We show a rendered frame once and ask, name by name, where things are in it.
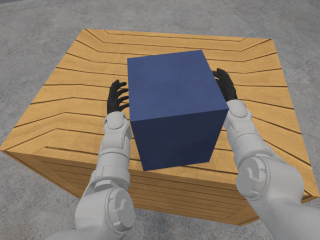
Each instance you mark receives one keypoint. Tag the robot left upper arm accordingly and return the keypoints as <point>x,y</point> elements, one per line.
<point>103,215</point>

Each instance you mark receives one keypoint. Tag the carton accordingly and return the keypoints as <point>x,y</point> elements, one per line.
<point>176,109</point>

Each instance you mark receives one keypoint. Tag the pedestal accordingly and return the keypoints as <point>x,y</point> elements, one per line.
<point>60,133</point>

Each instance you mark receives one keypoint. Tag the right robot forearm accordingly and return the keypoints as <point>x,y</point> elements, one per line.
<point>243,136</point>

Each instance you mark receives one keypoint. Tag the left robot forearm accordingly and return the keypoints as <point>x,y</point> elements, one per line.
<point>112,169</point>

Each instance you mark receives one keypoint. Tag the robot right upper arm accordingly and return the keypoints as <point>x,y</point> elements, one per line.
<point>275,190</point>

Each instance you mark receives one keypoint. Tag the right robot hand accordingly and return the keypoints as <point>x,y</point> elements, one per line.
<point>225,84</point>

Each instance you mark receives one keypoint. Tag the left robot hand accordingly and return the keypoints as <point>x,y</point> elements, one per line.
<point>113,103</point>

